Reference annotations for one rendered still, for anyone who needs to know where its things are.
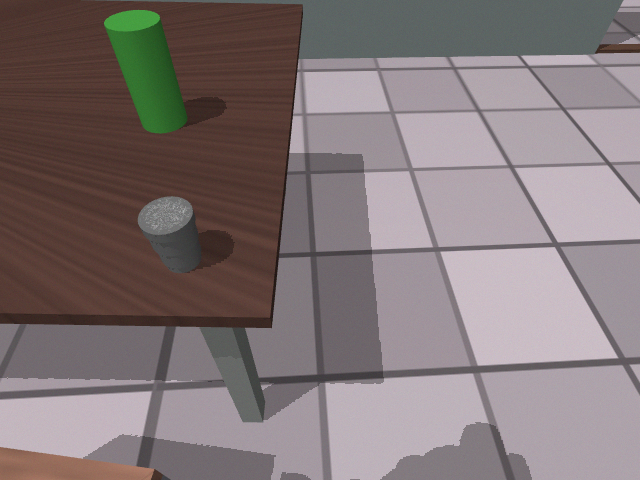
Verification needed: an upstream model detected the table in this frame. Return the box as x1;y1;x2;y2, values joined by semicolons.
0;0;303;422

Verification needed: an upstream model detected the chair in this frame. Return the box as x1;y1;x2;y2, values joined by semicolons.
0;447;170;480

